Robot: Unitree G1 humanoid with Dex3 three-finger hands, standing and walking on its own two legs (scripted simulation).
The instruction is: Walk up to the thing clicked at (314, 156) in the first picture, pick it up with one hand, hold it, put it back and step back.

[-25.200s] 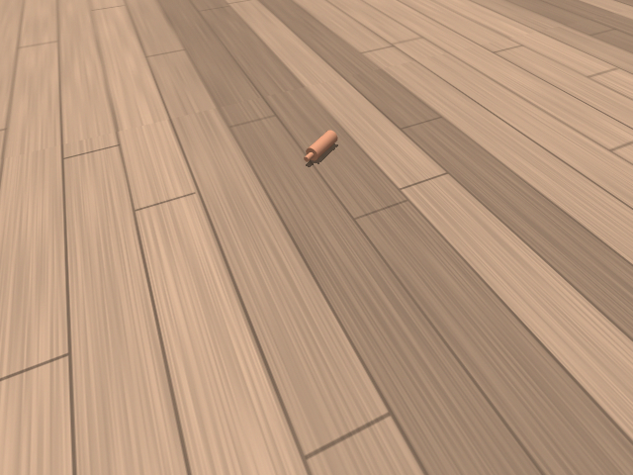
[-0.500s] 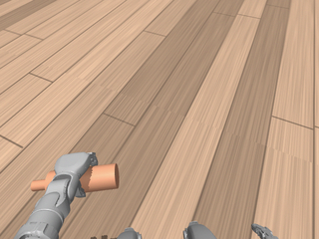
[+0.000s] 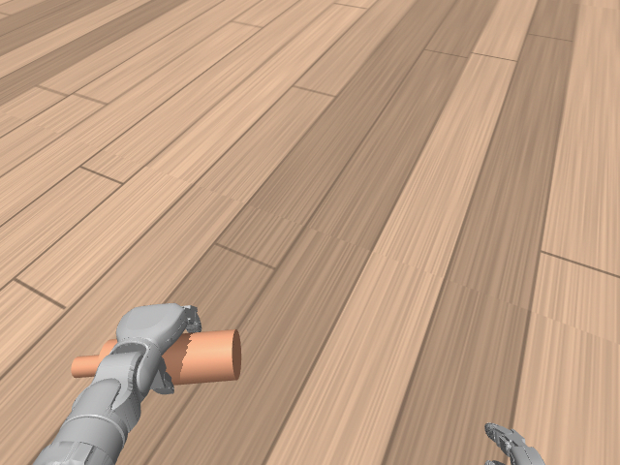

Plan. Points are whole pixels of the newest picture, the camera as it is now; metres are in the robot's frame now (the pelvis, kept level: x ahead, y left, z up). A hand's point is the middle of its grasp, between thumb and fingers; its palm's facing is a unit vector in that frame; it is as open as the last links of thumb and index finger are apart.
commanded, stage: hold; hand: left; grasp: from above
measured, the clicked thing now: (157, 360) +0.31 +0.25 -0.10
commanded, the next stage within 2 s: crouch in 1.58 s
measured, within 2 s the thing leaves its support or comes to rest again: neither
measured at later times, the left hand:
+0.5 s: hand (166, 349) +0.30 +0.21 -0.04, palm faces -0.48 -0.03 -0.88, open 10.1 cm
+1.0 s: hand (163, 355) +0.29 +0.21 -0.02, palm faces -0.47 -0.03 -0.88, open 10.1 cm
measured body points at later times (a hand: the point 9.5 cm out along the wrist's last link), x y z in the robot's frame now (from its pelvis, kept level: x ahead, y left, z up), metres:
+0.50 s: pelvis +0.01 -0.01 +0.01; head +0.03 -0.02 +0.46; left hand +0.32 +0.21 +0.01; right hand +0.13 -0.27 -0.11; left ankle +0.01 +0.12 -0.72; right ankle +0.02 -0.15 -0.72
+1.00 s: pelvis +0.00 -0.01 +0.02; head +0.00 -0.03 +0.47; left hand +0.31 +0.21 +0.03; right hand +0.14 -0.27 -0.10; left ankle +0.01 +0.12 -0.72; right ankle +0.02 -0.15 -0.72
